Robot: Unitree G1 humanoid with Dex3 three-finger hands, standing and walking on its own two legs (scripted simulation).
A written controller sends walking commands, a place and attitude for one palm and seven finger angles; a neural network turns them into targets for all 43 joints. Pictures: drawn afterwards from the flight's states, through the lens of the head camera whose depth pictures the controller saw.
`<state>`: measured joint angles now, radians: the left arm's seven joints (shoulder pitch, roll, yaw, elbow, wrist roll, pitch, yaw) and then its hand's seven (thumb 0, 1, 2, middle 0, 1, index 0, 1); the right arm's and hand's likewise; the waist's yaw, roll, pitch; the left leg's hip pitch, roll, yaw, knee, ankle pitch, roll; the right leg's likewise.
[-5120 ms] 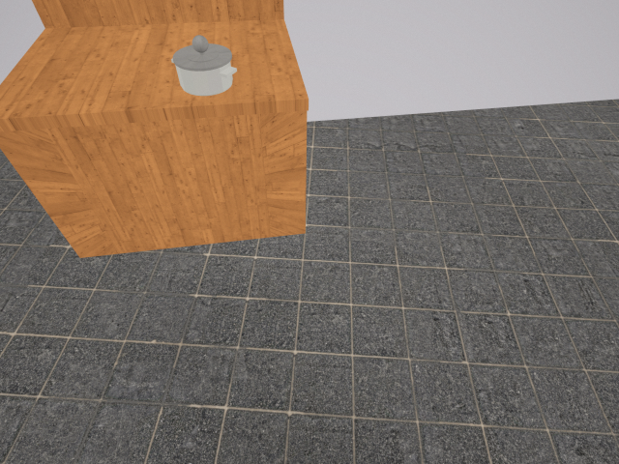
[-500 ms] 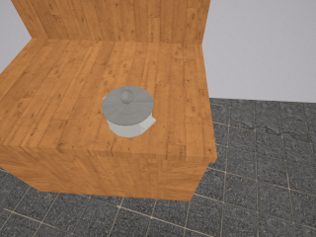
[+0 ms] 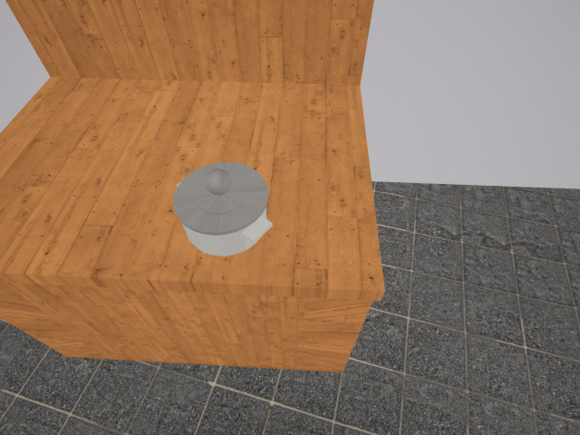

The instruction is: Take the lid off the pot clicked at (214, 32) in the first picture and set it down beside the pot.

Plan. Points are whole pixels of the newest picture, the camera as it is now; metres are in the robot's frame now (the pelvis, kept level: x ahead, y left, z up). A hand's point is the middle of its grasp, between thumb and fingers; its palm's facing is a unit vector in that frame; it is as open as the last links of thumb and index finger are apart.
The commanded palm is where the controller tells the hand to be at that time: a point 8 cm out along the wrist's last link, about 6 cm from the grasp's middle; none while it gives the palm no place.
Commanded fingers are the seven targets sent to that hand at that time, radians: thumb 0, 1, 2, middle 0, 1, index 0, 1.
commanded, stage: look again from close up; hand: left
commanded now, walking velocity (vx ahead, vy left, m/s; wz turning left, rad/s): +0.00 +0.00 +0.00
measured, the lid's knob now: (218, 181) +0.51 +0.17 +0.02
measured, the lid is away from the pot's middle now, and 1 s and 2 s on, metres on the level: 0.00 0.00 0.00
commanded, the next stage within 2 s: lift the closed hand beside the body in 0.30 s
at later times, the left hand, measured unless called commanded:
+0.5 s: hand out of the picture +0.08 +0.18 -0.13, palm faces +0.13 -0.95 -0.27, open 7.2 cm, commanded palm +0.09 +0.22 -0.07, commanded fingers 0.00 0.90 0.90 -0.46 -0.59 -0.46 -0.59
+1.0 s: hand out of the picture +0.08 +0.20 -0.07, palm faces +0.25 -0.93 -0.27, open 3.1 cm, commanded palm +0.04 +0.25 -0.04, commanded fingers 0.00 0.90 0.90 -1.30 -1.50 -1.30 -1.50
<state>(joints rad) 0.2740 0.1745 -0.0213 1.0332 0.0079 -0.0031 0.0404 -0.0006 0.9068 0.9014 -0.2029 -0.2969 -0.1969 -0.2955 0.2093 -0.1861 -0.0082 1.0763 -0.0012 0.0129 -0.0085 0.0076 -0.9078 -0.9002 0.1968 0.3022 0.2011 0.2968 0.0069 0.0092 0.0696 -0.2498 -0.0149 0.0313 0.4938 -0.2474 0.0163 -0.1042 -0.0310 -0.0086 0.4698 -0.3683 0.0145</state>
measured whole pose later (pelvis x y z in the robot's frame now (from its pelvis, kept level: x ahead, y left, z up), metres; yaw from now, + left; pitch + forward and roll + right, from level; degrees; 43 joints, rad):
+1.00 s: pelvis -0.04 -0.02 +0.00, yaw +2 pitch -2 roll +0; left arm 0.47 0.21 0.08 0.29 -0.03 -0.05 0.07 0.01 0.90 0.90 -1.12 -1.30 -1.11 -1.30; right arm 0.17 -0.21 0.01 0.58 0.02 -0.10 -0.08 0.01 -0.90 -0.90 0.20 0.30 0.20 0.30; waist 0.05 0.02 0.03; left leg -0.28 0.02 -0.03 0.48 -0.18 -0.02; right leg -0.12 0.01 -0.07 0.46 -0.31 -0.02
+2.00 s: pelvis -0.02 -0.01 +0.01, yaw +1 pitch -4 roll +0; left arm 0.60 0.30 0.20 -0.33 -0.05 -0.07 0.08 0.01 0.90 0.90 -1.30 -1.50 -1.29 -1.49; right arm 0.20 -0.20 0.02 0.61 0.00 -0.10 -0.07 0.02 -0.90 -0.90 0.20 0.30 0.20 0.30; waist 0.07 0.06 0.03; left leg -0.16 0.01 0.01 0.41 -0.19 0.00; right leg 0.00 0.00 -0.04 0.37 -0.30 -0.01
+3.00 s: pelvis -0.06 +0.02 +0.01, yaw +2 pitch -1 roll -1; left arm 0.02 0.58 -0.04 -0.10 0.81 0.03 -0.21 -0.01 -0.22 1.30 -0.84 -0.14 -0.83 -0.14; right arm 0.11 -0.25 0.01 0.59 0.04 0.12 0.02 0.02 -0.91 -0.90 0.20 0.30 0.20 0.30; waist 0.06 0.12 0.04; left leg -0.28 -0.03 0.01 0.40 -0.11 0.05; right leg -0.13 -0.05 -0.04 0.39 -0.24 0.03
